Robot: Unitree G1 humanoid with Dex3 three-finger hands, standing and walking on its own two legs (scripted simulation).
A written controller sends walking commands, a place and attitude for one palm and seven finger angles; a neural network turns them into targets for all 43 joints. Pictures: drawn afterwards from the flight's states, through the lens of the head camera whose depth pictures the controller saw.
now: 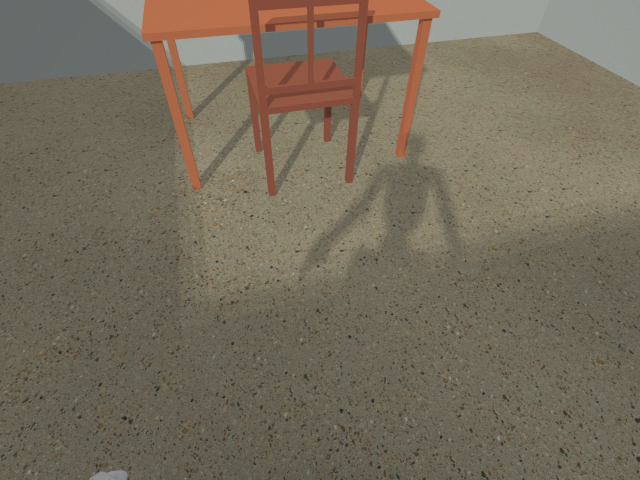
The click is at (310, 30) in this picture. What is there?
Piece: chair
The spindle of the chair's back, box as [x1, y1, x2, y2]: [307, 7, 313, 83]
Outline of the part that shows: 313,7 307,7 309,83 313,82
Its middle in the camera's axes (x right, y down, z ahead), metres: -0.04 -0.73 +1.47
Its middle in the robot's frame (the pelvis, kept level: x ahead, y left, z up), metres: +1.58 +0.11 -0.08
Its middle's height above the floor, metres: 0.69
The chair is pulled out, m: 0.00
